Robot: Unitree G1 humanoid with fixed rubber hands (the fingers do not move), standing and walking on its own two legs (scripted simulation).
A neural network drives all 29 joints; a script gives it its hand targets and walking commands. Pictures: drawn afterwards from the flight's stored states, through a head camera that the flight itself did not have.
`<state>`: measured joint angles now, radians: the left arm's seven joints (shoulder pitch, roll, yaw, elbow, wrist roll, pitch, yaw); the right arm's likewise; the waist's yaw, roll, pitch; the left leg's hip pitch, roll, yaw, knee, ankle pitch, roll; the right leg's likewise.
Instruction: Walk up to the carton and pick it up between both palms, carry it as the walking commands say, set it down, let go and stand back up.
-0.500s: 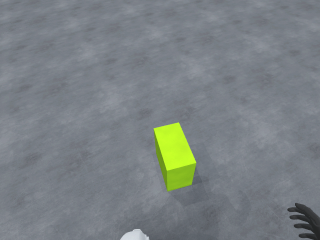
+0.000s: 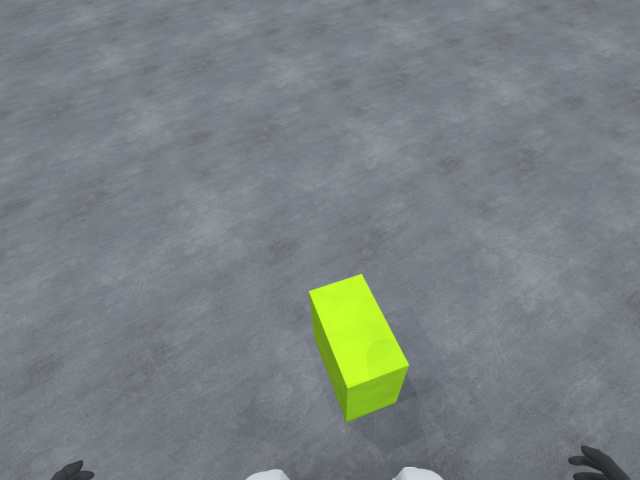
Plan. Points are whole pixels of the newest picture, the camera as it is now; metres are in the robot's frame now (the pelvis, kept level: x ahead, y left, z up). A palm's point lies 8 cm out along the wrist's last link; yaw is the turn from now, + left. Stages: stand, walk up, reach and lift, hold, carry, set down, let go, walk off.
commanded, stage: walk up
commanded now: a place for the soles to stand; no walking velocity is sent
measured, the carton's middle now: (353, 349) +0.53 -0.05 -0.60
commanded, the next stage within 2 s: none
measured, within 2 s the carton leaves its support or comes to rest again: neither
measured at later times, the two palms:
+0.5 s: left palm out of the picture +0.13 +0.32 -0.07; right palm (619, 451) +0.17 -0.32 -0.05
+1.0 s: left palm out of the picture +0.12 +0.21 -0.07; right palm out of the picture +0.11 -0.51 -0.05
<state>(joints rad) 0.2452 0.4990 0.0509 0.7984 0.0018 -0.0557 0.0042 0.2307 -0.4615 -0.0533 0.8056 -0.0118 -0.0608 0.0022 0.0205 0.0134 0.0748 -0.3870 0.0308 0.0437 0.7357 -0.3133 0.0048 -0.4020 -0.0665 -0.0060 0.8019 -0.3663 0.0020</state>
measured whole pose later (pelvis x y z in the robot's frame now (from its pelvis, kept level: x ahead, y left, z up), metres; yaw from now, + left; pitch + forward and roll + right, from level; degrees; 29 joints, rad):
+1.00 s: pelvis +0.04 -0.14 +0.01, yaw +9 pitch -2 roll +0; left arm 0.18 0.46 0.11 0.67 0.06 0.07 -0.09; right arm 0.41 -0.53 -0.08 0.88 -0.02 -0.08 -0.09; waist 0.02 -0.04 0.08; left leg -0.43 0.00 0.09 0.83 -0.44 0.02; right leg -0.35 -0.06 -0.12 0.73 -0.36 -0.06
